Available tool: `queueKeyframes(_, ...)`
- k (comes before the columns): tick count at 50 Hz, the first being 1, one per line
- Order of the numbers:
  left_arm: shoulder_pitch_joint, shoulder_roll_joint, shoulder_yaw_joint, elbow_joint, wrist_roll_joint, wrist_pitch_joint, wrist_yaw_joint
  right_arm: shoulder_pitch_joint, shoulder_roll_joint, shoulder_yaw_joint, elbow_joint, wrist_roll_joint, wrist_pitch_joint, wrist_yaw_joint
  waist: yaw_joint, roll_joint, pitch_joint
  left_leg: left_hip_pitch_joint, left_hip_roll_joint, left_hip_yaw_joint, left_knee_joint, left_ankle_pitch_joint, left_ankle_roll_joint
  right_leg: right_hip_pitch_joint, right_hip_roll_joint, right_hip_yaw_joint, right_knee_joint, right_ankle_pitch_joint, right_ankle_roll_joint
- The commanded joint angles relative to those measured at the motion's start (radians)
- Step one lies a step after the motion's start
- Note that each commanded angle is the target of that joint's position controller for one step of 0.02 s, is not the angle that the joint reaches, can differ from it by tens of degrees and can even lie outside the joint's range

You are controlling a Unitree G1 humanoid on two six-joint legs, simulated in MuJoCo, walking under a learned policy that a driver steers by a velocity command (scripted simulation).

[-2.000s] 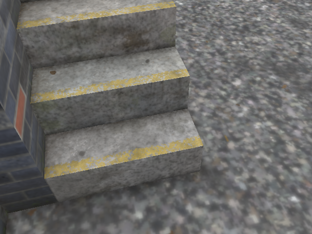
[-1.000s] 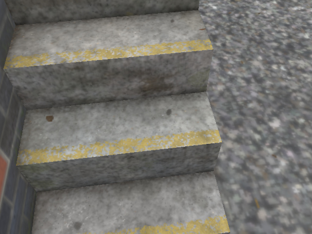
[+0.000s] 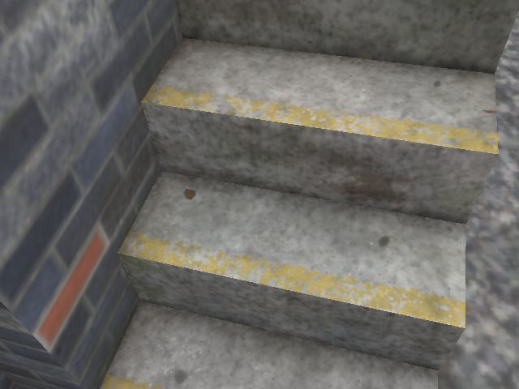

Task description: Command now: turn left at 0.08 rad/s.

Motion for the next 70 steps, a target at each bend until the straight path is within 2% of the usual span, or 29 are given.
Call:
queueKeyframes(1,-0.001,0.177,0.048,-0.076,-0.007,-0.012,0.0,-0.054,-0.045,0.001,-0.064,0.008,-0.021,0.0,0.04,-0.19,-0.126,-0.024,0.005,0.05,-0.191,0.009,0.009,0.216,-0.249,0.252,-0.087,0.546,-0.153)
queueKeyframes(2,-0.01,0.167,0.046,-0.078,-0.011,-0.013,-0.005,-0.042,-0.05,0.001,-0.053,0.005,-0.019,-0.004,0.032,-0.183,-0.113,0.005,0.011,0.046,-0.273,0.064,0.022,0.201,-0.25,0.265,-0.095,0.49,-0.152)
queueKeyframes(4,-0.008,0.145,0.04,-0.068,-0.02,-0.023,-0.015,-0.022,-0.057,0.006,-0.031,-0.013,-0.018,-0.009,0.005,-0.142,-0.083,0.138,0.026,0.018,-0.484,0.3,0.063,0.121,-0.222,0.256,-0.117,0.358,-0.106)
queueKeyframes(5,0.008,0.137,0.037,-0.063,-0.013,-0.038,-0.025,-0.011,-0.088,0.004,-0.03,-0.025,-0.019,-0.012,0.004,-0.11,-0.092,0.222,0.061,-0.021,-0.485,0.382,0.081,0.066,-0.206,0.25,-0.136,0.257,-0.072)
queueKeyframes(6,0.042,0.156,0.046,-0.057,0.0,-0.047,-0.031,0.006,-0.149,-0.009,-0.011,-0.03,-0.022,-0.011,0.035,-0.029,-0.089,0.218,0.072,-0.037,-0.398,0.388,0.116,0.029,-0.146,0.182,-0.163,0.129,-0.037)
queueKeyframes(7,0.001,0.156,0.046,-0.052,0.008,-0.047,-0.031,0.015,-0.112,-0.005,0.004,-0.022,-0.027,-0.002,0.003,-0.019,-0.067,0.162,0.055,-0.019,-0.393,0.313,0.137,0.043,-0.107,0.135,-0.154,0.03,-0.016)
queueKeyframes(8,-0.04,0.133,0.04,-0.054,0.006,-0.046,-0.029,0.003,-0.067,0.009,0.012,-0.026,-0.033,0.004,-0.008,-0.011,-0.039,0.135,0.054,-0.021,-0.416,0.288,0.135,0.038,-0.094,0.121,-0.144,0.002,-0.008)
queueKeyframes(9,-0.048,0.109,0.036,-0.048,0.001,-0.043,-0.026,-0.006,-0.055,0.014,0.025,-0.032,-0.04,0.006,-0.004,0.013,-0.028,0.121,0.054,-0.022,-0.432,0.289,0.126,0.041,-0.091,0.113,-0.138,0.012,-0.008)
queueKeyframes(11,-0.035,0.119,0.04,-0.034,-0.003,-0.033,-0.018,-0.004,-0.055,0.017,0.043,-0.03,-0.057,0.01,0.002,0.039,-0.012,0.098,0.046,-0.013,-0.437,0.287,0.114,0.052,-0.079,0.1,-0.12,0.061,-0.007)
queueKeyframes(15,-0.024,0.124,0.045,-0.006,-0.005,-0.019,-0.006,0.002,-0.057,0.025,0.076,-0.022,-0.077,0.019,0.006,0.022,-0.012,0.068,0.042,-0.006,-0.442,0.257,0.112,0.077,-0.074,0.096,-0.11,0.072,-0.003)
queueKeyframes(19,-0.01,0.128,0.048,0.024,-0.009,-0.011,-0.001,0.012,-0.063,0.032,0.114,-0.02,-0.084,0.022,0.007,0.003,-0.012,0.063,0.037,-0.002,-0.444,0.259,0.116,0.088,-0.071,0.092,-0.105,0.1,0.004)
queueKeyframes(28,0.021,0.137,0.052,0.1,-0.016,0.0,0.01,0.026,-0.065,0.048,0.186,-0.017,-0.085,0.022,0.008,-0.019,-0.018,0.075,0.024,0.012,-0.448,0.294,0.121,0.113,-0.071,0.088,-0.102,0.173,0.014)
queueKeyframes(37,0.028,0.145,0.053,0.164,-0.02,0.008,0.017,0.029,-0.074,0.056,0.24,-0.015,-0.085,0.024,0.006,-0.019,-0.019,0.086,0.018,0.022,-0.467,0.316,0.119,0.133,-0.075,0.092,-0.115,0.229,0.009)
queueKeyframes(55,0.016,0.157,0.05,0.261,-0.024,0.007,0.011,0.034,-0.094,0.067,0.302,-0.014,-0.078,0.014,0.003,-0.026,-0.014,0.09,0.018,0.032,-0.493,0.298,0.119,0.135,-0.072,0.091,-0.151,0.216,0.008)
queueKeyframes(70,0.021,0.161,0.043,0.304,-0.024,0.008,0.012,0.058,-0.095,0.069,0.329,-0.012,-0.077,0.011,0.003,-0.024,-0.01,0.082,0.019,0.038,-0.5,0.284,0.117,0.129,-0.069,0.091,-0.164,0.199,0.006)
Velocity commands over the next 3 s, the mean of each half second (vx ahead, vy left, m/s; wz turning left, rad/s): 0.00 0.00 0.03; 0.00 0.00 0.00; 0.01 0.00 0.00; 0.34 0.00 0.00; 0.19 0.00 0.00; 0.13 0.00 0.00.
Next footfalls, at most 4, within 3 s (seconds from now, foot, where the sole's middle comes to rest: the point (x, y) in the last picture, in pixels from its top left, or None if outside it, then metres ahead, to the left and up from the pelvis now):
0.10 left None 0.00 0.16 -0.77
2.12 right None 0.15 -0.08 -0.77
2.56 left None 0.27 0.15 -0.58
2.96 right None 0.14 -0.10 -0.77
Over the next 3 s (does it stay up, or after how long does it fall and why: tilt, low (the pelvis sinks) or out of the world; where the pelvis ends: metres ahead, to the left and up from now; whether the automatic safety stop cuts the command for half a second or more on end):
stays up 0.20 -0.03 0.00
